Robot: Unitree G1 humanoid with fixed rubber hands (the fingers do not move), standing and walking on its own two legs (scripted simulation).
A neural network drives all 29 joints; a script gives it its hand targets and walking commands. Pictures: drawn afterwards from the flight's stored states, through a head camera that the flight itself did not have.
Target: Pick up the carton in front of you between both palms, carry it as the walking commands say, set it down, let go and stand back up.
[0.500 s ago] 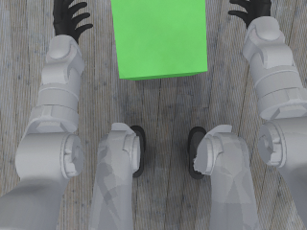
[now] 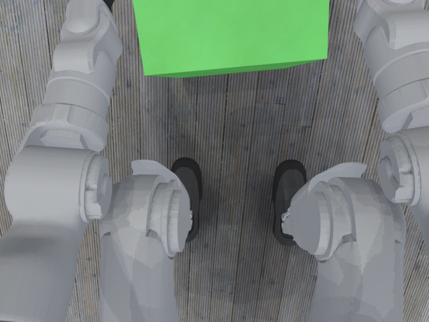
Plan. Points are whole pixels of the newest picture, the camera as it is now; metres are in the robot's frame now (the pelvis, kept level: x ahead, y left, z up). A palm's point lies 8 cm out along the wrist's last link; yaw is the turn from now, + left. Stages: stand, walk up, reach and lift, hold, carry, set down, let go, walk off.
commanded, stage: reach and lift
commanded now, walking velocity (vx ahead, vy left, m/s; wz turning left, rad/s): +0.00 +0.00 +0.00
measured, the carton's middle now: (227, 0) +0.54 +0.02 -0.24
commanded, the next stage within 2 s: none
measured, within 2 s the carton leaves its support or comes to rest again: leaves its support in 0.66 s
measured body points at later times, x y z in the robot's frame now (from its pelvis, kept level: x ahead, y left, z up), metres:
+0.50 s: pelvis -0.01 +0.00 +0.01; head +0.37 -0.01 +0.25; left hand +0.55 +0.17 -0.17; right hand +0.57 -0.14 -0.17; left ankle +0.12 +0.12 -0.33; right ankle +0.11 -0.12 -0.33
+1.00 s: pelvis +0.00 -0.01 +0.06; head +0.27 +0.00 +0.42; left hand +0.50 +0.17 -0.01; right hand +0.54 -0.13 -0.01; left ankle +0.12 +0.12 -0.33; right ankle +0.11 -0.13 -0.33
